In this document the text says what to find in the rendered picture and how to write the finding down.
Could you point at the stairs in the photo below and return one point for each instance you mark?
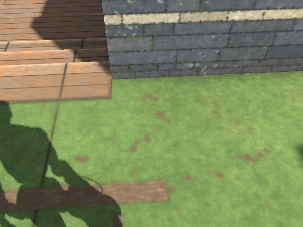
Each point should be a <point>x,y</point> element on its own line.
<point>53,51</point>

